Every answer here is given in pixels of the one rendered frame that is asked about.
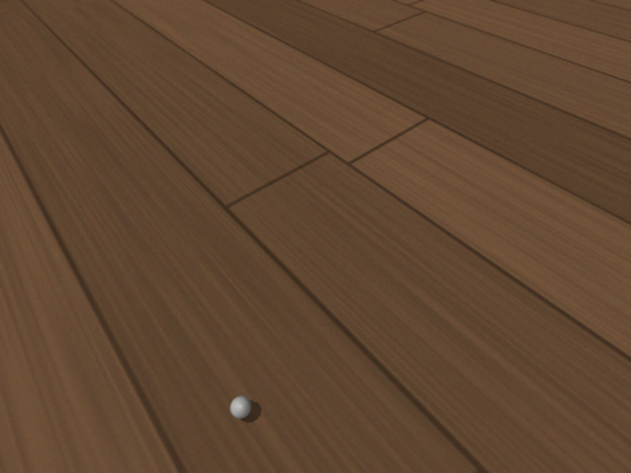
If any ball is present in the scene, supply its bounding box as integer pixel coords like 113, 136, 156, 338
230, 396, 251, 419

